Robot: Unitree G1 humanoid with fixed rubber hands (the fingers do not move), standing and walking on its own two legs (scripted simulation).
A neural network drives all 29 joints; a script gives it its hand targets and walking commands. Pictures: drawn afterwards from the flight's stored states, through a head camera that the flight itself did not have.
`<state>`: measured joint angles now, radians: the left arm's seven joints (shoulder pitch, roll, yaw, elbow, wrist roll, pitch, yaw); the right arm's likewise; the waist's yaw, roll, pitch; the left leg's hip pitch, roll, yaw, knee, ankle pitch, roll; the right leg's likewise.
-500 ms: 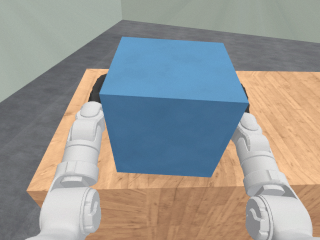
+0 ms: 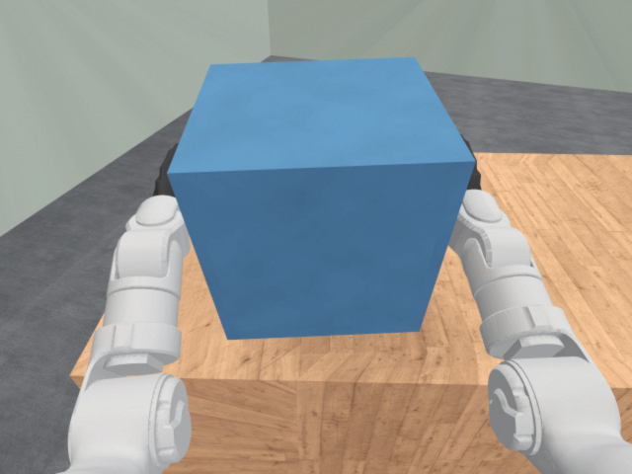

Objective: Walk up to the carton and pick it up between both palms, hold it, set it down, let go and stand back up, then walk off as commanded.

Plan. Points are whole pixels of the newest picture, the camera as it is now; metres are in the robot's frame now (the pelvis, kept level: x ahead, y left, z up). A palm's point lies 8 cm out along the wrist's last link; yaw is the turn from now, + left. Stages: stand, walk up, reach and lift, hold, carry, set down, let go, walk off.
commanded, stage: reach and lift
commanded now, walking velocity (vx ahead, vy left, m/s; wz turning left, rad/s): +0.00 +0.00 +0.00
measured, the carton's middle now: (318, 202) +0.43 +0.00 +0.18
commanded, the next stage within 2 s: hold in 1.00 s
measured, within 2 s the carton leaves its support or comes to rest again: neither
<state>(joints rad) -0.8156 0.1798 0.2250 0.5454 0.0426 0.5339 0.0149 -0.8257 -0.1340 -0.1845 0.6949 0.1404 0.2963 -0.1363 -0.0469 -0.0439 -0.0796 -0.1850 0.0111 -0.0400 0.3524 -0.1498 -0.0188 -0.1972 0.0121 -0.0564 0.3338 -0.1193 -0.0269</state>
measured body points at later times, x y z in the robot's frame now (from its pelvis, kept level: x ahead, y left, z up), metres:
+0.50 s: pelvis +0.02 +0.03 +0.00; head -0.04 +0.03 +0.45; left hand +0.40 +0.17 +0.22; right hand +0.40 -0.19 +0.22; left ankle +0.03 +0.13 -0.75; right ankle +0.04 -0.10 -0.75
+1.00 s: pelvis -0.01 +0.00 +0.00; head -0.07 +0.03 +0.44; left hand +0.40 +0.18 +0.25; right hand +0.40 -0.18 +0.26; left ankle +0.03 +0.13 -0.75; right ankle +0.04 -0.10 -0.75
